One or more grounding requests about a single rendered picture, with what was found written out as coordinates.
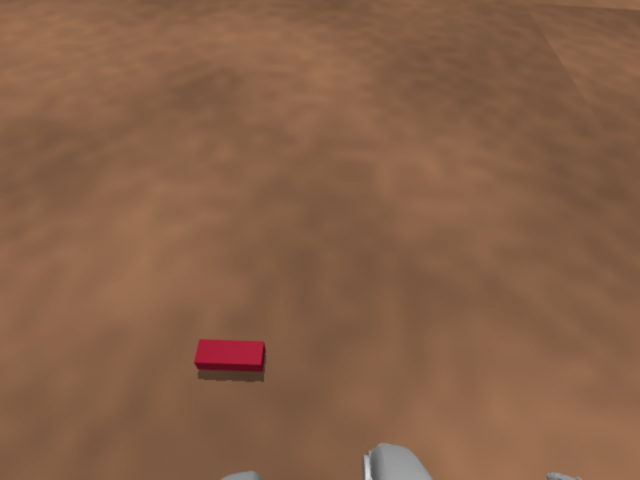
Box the carton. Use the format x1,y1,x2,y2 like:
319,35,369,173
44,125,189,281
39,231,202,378
194,339,265,372

